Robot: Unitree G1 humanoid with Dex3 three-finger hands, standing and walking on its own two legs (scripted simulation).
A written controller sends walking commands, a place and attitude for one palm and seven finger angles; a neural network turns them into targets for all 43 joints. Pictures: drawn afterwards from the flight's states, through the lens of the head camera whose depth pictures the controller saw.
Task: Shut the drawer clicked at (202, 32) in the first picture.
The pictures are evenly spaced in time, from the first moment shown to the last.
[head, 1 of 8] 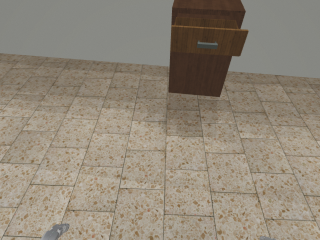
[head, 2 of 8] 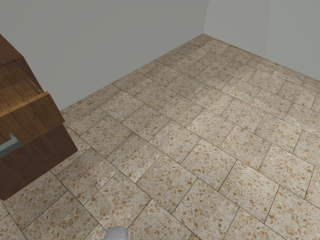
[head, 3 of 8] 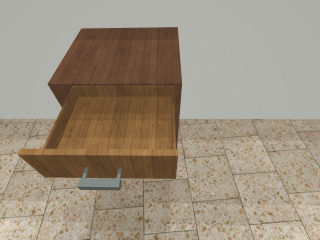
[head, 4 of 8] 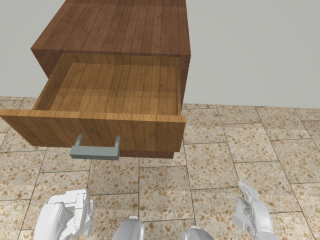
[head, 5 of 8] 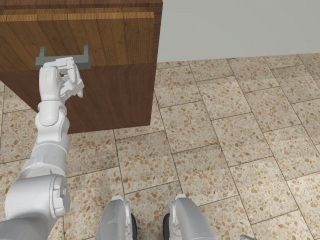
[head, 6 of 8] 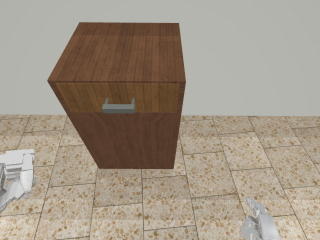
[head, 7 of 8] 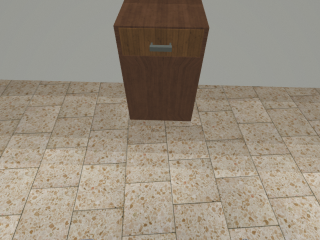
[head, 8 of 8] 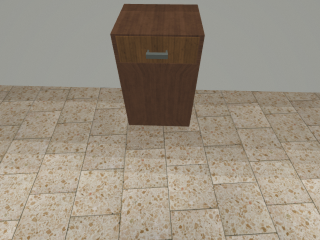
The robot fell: no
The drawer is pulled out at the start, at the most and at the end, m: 0.29 0.29 0.00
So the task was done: yes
